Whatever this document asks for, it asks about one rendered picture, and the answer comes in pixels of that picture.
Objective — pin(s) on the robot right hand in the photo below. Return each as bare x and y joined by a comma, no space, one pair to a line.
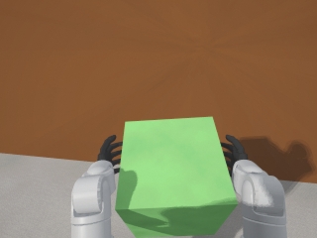
238,152

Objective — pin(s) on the left robot forearm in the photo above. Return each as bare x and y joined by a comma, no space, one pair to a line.
90,209

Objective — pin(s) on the carton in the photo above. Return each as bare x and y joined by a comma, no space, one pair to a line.
173,178

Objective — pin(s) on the right robot forearm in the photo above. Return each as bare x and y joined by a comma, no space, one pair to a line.
263,201

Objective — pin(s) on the robot left hand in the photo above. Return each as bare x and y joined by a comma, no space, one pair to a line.
107,148

